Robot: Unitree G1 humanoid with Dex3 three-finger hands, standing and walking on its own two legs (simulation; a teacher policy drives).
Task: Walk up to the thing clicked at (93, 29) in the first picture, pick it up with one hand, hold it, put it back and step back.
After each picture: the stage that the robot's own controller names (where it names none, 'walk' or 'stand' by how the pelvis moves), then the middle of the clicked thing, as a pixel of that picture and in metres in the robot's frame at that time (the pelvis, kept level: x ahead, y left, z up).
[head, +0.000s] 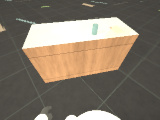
walk; (94, 29) +0.98 +0.00 +0.03
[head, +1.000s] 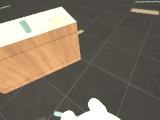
walk; (25, 26) +0.88 +0.65 +0.06
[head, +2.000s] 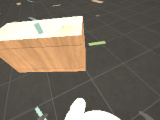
walk; (38, 28) +0.92 +0.72 +0.05
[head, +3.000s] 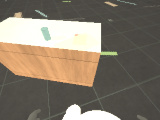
walk; (46, 33) +0.72 +0.48 +0.07
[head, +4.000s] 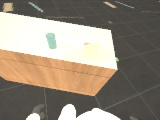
stand; (51, 41) +0.56 +0.35 +0.06
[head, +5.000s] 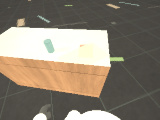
walk; (49, 46) +0.59 +0.41 +0.05
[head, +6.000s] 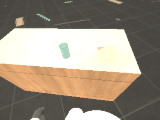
stand; (65, 51) +0.51 +0.23 +0.06
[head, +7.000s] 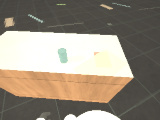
stand; (63, 56) +0.48 +0.25 +0.03
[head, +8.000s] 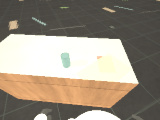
stand; (65, 60) +0.45 +0.23 +0.02
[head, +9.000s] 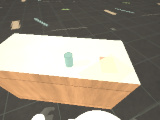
stand; (68, 60) +0.47 +0.18 +0.03
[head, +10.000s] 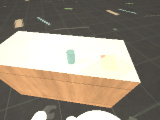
stand; (70, 57) +0.50 +0.19 +0.03
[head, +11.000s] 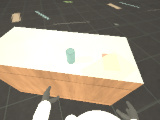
rise first; (70, 56) +0.48 +0.19 +0.03
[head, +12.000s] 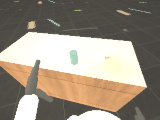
go down; (74, 57) +0.49 +0.20 +0.03
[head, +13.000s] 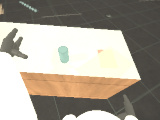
go down; (63, 55) +0.47 +0.18 +0.04
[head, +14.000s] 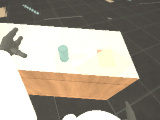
approach; (63, 54) +0.48 +0.19 +0.05
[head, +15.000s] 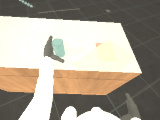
close in; (59, 48) +0.48 +0.20 +0.09
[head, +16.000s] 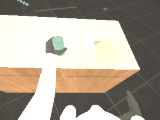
lift; (59, 46) +0.49 +0.19 +0.09
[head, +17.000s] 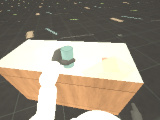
lift; (67, 57) +0.34 +0.16 +0.22
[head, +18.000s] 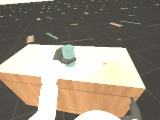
hold; (69, 56) +0.34 +0.15 +0.24
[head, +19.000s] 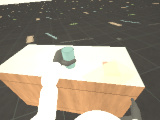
hold; (69, 57) +0.33 +0.15 +0.23
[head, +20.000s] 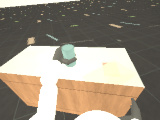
hold; (69, 56) +0.33 +0.14 +0.25
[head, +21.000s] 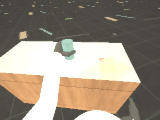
crouch; (68, 49) +0.40 +0.15 +0.23
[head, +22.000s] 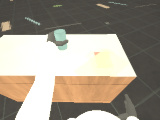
lower; (61, 40) +0.49 +0.17 +0.20
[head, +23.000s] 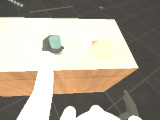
lower; (56, 45) +0.50 +0.19 +0.09
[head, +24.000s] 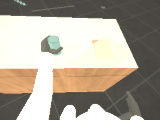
lower; (55, 46) +0.50 +0.20 +0.09
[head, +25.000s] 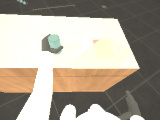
lower; (55, 45) +0.50 +0.20 +0.09
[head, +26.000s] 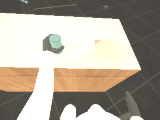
lower; (56, 44) +0.50 +0.20 +0.09
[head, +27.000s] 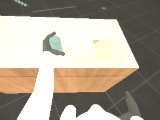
open; (56, 46) +0.49 +0.20 +0.09
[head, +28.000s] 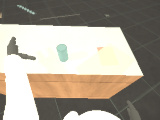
sink last; (62, 53) +0.47 +0.19 +0.07
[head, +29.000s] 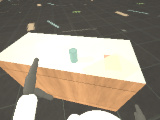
stand; (73, 55) +0.51 +0.20 +0.05
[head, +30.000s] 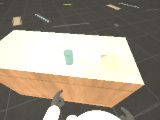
stand; (68, 57) +0.47 +0.19 +0.04
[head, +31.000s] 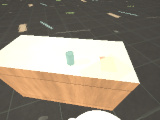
stand; (70, 58) +0.50 +0.20 +0.03
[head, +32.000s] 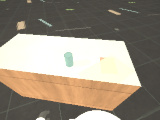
stand; (69, 59) +0.48 +0.20 +0.02
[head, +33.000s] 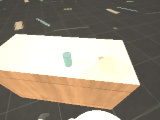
stand; (67, 59) +0.47 +0.21 +0.02
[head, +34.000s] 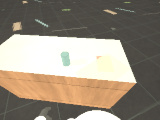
stand; (65, 59) +0.49 +0.21 +0.03
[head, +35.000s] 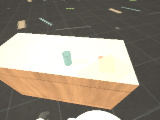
stand; (67, 58) +0.48 +0.22 +0.02
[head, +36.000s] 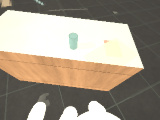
walk; (73, 41) +0.56 +0.15 +0.04
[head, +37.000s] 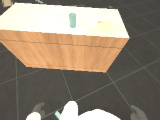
walk; (72, 20) +0.83 +0.25 +0.05
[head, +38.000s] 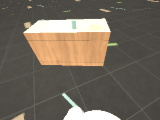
walk; (73, 25) +1.26 +0.34 +0.02
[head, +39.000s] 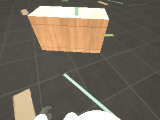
stand; (76, 11) +1.54 +0.30 +0.03
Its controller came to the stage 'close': yes
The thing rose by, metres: 0.22
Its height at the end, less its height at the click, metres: +0.00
